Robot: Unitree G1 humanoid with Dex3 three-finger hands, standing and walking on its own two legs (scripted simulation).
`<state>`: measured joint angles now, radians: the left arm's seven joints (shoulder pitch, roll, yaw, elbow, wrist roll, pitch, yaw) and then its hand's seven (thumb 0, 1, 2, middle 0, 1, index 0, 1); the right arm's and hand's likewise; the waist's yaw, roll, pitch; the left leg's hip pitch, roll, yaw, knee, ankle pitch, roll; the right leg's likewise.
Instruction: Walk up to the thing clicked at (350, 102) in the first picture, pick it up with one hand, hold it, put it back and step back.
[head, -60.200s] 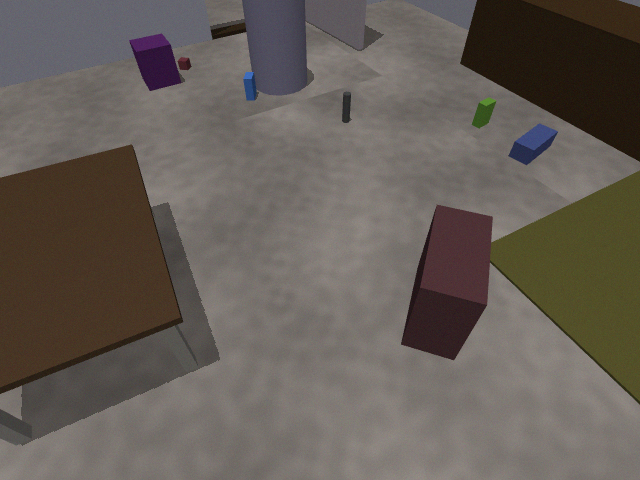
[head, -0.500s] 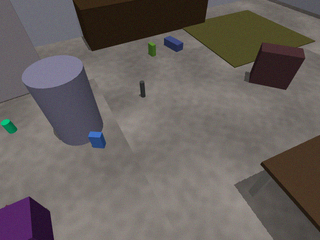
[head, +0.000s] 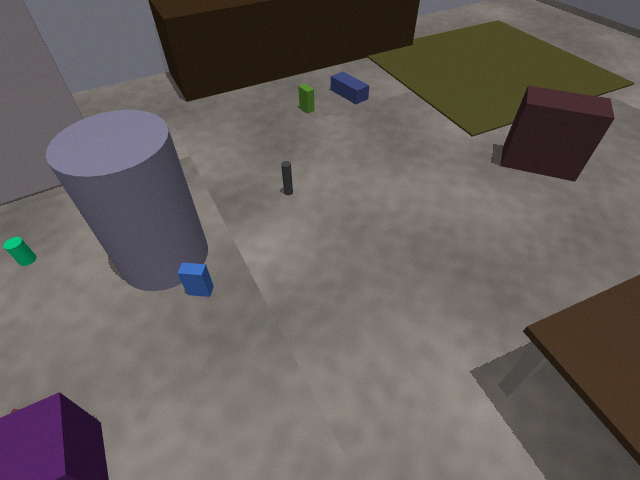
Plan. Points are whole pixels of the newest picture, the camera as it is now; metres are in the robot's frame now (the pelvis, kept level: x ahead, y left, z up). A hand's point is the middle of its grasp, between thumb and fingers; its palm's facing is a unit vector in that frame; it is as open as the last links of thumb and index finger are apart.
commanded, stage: stand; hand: left
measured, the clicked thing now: (287, 178) +1.49 +0.19 -0.70
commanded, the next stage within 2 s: walk up in 0.64 s
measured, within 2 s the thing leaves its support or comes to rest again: neither
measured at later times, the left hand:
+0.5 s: hand out of the picture +0.07 +0.25 -0.16, palm faces -0.03 -0.94 -0.34, open 7.4 cm
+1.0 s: hand out of the picture +0.14 +0.24 -0.13, palm faces +0.00 -0.90 -0.44, open 7.4 cm
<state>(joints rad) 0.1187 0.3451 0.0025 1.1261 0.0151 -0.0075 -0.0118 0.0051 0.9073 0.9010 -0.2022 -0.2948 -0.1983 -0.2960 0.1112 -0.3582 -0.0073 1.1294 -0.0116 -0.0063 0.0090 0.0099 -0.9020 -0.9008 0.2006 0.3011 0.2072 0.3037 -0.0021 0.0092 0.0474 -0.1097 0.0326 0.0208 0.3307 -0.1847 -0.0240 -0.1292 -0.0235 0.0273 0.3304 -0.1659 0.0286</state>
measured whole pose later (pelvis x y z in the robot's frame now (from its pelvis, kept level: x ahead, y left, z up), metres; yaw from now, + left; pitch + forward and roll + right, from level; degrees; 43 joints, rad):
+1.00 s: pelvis +0.08 -0.05 -0.01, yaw -1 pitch -3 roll +0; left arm 0.25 0.41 0.09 1.00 0.04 -0.07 -0.06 0.00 0.91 0.90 -0.20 -0.29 -0.20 -0.30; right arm 0.26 -0.45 -0.11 1.05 -0.03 0.02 0.05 0.01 -0.90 -0.90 0.20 0.30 0.21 0.30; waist 0.02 0.07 0.02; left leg -0.29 0.02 -0.07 0.95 -0.47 0.03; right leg -0.20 0.00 -0.07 0.52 -0.28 -0.03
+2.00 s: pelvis +0.57 -0.08 -0.01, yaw -1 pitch -2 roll +1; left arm 0.32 0.36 0.05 0.88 0.00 -0.10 -0.05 0.00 0.90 0.90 -0.20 -0.30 -0.20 -0.30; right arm 0.28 -0.43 -0.05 0.88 0.01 -0.03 0.06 0.01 -0.90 -0.90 0.20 0.30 0.21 0.30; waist 0.03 0.09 0.07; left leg -0.46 0.01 -0.07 1.06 -0.30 0.02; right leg -0.21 -0.03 -0.09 0.47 -0.22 -0.03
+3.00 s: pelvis +0.93 -0.04 -0.01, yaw +0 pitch -3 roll +0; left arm 0.33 0.37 0.04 0.85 0.01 -0.09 -0.04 0.00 0.90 0.90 -0.21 -0.30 -0.20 -0.30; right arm 0.31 -0.44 -0.06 0.86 -0.01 -0.02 0.06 0.01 -0.90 -0.90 0.20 0.30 0.21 0.30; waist 0.02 0.08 0.07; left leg -0.48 0.07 -0.03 0.92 -0.30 0.00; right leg -0.20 -0.02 -0.06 0.46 -0.20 -0.03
